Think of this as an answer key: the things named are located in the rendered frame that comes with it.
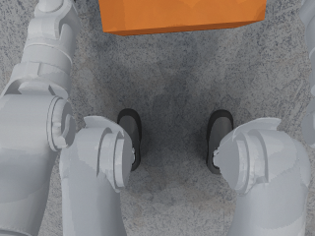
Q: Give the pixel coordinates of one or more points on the left robot forearm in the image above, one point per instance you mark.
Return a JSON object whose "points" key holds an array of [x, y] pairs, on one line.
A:
{"points": [[48, 52]]}

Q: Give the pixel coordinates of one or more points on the robot right thigh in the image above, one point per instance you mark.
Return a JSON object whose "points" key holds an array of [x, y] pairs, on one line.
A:
{"points": [[264, 166]]}

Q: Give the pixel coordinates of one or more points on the right robot forearm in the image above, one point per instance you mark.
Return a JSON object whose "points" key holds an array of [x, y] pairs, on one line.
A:
{"points": [[307, 15]]}

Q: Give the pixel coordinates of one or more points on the carton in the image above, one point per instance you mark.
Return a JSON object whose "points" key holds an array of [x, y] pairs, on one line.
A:
{"points": [[138, 17]]}

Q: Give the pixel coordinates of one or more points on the robot right upper arm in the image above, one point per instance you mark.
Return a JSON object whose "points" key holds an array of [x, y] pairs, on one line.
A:
{"points": [[308, 124]]}

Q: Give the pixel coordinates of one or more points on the robot right foot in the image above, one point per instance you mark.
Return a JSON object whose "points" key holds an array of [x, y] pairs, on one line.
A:
{"points": [[219, 125]]}

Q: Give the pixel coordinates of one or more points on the robot left upper arm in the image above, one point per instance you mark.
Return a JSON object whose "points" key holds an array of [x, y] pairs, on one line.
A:
{"points": [[33, 129]]}

